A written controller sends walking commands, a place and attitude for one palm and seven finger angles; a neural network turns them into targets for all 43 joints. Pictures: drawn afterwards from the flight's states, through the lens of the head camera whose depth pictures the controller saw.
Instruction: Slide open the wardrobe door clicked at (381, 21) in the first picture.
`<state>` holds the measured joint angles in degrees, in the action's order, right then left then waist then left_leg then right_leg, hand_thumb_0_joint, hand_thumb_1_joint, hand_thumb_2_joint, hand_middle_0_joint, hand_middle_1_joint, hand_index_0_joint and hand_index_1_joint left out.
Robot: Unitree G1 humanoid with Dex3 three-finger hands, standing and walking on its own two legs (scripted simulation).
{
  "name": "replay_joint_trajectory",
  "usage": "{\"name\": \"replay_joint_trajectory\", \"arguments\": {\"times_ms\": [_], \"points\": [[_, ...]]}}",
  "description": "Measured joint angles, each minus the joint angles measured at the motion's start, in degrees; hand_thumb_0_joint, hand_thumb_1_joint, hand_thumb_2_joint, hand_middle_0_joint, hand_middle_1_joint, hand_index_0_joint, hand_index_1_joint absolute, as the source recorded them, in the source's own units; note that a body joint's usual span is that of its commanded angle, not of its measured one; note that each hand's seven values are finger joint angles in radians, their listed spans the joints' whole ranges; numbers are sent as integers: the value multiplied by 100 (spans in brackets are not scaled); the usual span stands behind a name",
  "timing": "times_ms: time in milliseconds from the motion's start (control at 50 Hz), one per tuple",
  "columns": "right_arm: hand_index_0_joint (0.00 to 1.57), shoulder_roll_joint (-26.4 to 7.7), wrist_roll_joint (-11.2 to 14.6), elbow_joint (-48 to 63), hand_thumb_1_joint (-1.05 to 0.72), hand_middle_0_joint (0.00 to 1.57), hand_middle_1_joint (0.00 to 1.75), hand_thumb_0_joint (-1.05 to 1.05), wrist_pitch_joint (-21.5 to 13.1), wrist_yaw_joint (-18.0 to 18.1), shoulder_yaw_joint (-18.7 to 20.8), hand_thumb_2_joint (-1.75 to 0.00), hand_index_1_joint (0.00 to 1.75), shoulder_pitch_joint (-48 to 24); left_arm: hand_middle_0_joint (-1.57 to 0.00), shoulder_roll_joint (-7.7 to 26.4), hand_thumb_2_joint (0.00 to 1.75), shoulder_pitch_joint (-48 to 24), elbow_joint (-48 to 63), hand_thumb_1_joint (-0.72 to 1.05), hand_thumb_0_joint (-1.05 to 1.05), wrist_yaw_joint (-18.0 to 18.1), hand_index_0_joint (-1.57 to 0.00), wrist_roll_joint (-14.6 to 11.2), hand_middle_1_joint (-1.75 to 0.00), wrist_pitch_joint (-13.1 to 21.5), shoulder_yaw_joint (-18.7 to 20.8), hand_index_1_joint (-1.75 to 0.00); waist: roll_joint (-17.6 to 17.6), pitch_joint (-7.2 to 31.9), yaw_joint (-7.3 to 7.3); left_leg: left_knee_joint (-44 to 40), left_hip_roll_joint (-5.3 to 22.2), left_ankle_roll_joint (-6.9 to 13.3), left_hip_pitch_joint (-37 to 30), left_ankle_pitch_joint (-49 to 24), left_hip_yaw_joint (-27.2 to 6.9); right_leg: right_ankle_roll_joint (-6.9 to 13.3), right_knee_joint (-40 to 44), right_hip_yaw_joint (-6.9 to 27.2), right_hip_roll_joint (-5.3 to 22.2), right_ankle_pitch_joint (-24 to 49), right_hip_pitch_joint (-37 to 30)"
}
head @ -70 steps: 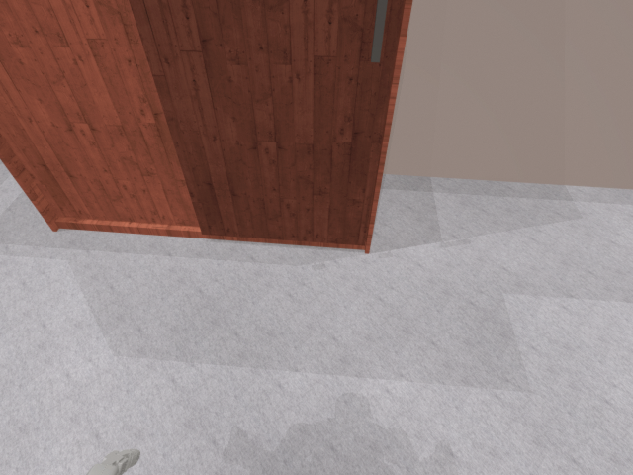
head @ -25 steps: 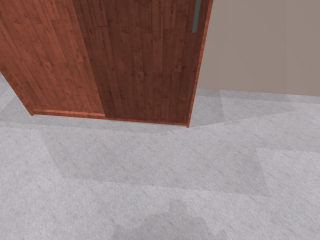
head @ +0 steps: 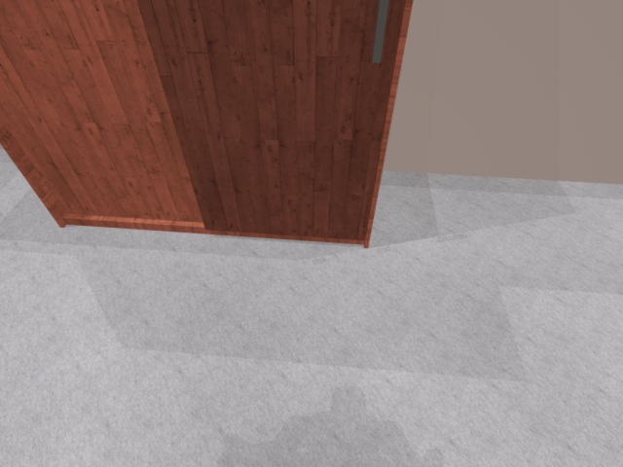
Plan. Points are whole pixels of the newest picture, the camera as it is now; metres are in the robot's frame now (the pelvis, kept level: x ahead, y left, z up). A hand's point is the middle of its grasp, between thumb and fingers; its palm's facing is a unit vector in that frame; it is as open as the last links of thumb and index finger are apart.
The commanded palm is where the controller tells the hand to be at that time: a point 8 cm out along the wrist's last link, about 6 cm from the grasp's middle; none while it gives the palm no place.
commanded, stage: look at it before walking up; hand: right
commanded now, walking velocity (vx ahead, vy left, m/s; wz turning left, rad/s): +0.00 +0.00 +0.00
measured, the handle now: (382, 6) +1.09 -0.11 +0.17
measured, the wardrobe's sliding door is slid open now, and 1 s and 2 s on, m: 0.00 0.00 0.00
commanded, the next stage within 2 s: walk to a spot facing it in 0.04 s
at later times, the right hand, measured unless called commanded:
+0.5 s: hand out of the picture +0.04 -0.21 -0.20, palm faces -0.04 +0.99 -0.16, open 7.4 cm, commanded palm none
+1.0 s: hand (383, 344) +0.37 -0.11 -0.18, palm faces -0.17 +0.97 -0.20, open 7.3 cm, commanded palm none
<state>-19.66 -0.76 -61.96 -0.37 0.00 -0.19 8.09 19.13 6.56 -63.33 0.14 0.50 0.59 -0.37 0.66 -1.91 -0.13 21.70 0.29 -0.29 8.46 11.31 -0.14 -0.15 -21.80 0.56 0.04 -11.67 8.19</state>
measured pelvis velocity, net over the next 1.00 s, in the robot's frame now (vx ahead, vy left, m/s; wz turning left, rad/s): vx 0.26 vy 0.05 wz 0.18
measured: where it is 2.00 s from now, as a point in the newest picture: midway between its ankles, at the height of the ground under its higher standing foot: (309, 424)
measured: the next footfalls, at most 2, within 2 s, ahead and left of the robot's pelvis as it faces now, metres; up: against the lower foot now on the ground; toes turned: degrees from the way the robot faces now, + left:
left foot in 0.80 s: +0.33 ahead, +0.15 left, +0.00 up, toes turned +17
right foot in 1.22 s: +0.46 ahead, -0.04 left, +0.00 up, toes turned -2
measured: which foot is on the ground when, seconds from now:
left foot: down 0.00-0.44, up 0.46-0.78, down 0.80-1.00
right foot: down 0.00-0.82, up 0.84-1.00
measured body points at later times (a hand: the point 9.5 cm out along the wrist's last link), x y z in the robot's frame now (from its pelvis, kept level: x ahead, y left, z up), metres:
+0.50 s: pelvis +0.07 -0.02 -0.02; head +0.06 -0.04 +0.43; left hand +0.04 +0.23 -0.16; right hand +0.04 -0.26 -0.18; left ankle +0.01 +0.11 -0.73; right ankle +0.00 -0.12 -0.75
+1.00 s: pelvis +0.26 +0.05 -0.02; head +0.28 +0.05 +0.43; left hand +0.20 +0.27 -0.17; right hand +0.38 -0.16 -0.17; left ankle +0.29 +0.13 -0.75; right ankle +0.26 -0.08 -0.66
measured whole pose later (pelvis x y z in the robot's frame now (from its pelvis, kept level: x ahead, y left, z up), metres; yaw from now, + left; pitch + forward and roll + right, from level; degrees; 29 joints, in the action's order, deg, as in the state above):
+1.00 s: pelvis +0.26 +0.05 -0.02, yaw +10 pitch -2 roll +2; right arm -10.2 -1.1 -58.6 -3.1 1.1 3.1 9.9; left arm 8.3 17.3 -62.4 1.5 1.2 1.7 2.4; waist -0.6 -4.5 2.8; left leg 29.7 -2.2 5.0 15.5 12.5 9.2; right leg -0.2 -69.1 -2.7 7.5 -19.8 28.5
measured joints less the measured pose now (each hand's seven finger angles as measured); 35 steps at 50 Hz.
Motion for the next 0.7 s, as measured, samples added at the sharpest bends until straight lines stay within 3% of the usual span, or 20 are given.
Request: {"name": "replay_joint_trajectory", "arguments": {"times_ms": [200,340,440,500,580,640,700], "points": [[20,20,0,-9,-91,20,30,0,14,27,9,-89,30,34,-20,-19,90,-2,3,90,1,15,-20,15,-30,-9,-11,-30,-18,18,-16,-35,2,-10,-13,-8,0,-1,21,0,0,3,-7],[20,349,-55,9,-91,20,30,0,129,-57,63,-89,30,642,-20,-343,90,507,18,90,1,-33,-20,103,-30,-95,-15,-30,-27,342,-73,411,-83,65,143,513,-109,45,-735,-117,79,-996,225],[20,638,-23,-61,-91,20,30,0,90,-96,131,-89,30,1167,-20,-599,90,965,-15,91,1,-22,-20,80,-30,25,20,-30,33,320,-73,880,-105,26,193,845,-214,101,-1127,-271,130,-983,220],[20,766,-54,-178,-91,20,30,0,167,-106,164,-89,30,1375,-20,-779,90,1246,4,91,1,19,-20,100,-30,192,64,-30,158,299,-25,2090,-63,188,663,1362,-199,161,-1040,-523,90,-1253,-14],[20,859,-82,-158,-91,20,30,1,144,-142,227,-89,30,1184,-20,-998,90,1744,-55,91,1,128,-20,92,-30,379,69,-30,128,97,169,3651,49,186,1595,1297,149,151,-411,-621,130,-1150,-558],[20,878,-75,60,-91,20,30,1,113,-187,282,-89,30,823,-20,-1119,90,2064,-239,91,1,160,-20,97,-30,389,70,-30,63,-93,207,3573,220,167,2119,934,349,82,67,-676,194,-1088,-971],[20,902,-56,303,-91,20,30,1,72,-218,306,-90,30,404,-20,-1173,90,2269,-413,90,1,172,-20,99,-30,364,83,-30,-15,-289,216,2657,303,209,2320,445,555,-19,410,-812,262,-1138,-1371]]}}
